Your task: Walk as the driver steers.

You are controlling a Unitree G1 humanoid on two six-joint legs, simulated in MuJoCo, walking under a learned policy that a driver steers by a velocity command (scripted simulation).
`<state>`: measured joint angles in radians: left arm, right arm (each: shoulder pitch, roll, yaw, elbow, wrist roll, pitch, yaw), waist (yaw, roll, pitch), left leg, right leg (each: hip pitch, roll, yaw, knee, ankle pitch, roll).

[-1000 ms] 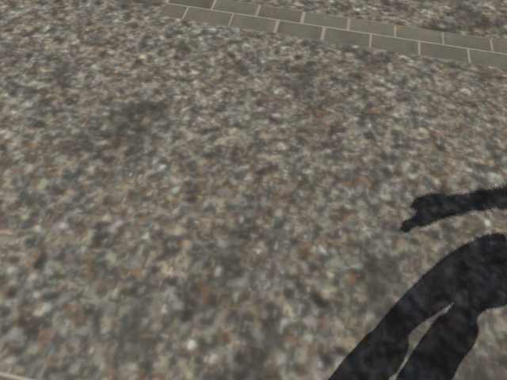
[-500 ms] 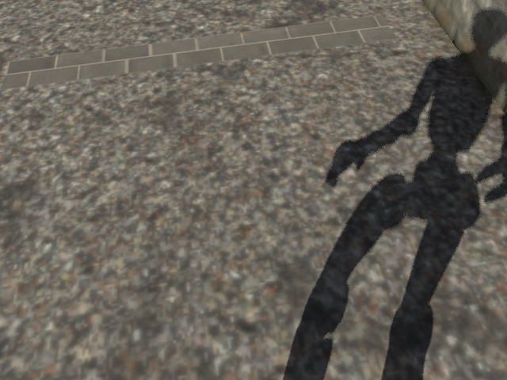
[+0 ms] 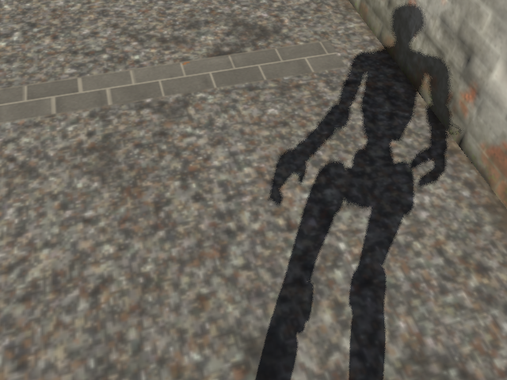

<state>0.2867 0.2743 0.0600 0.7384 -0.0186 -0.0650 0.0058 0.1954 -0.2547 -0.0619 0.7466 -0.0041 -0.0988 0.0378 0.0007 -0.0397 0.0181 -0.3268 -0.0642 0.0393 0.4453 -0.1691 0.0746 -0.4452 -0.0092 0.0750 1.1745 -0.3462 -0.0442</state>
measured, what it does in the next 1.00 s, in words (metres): walks ahead, turning left: right foot, then left foot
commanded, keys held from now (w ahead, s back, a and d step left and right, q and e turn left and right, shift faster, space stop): w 0.22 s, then w+q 0.78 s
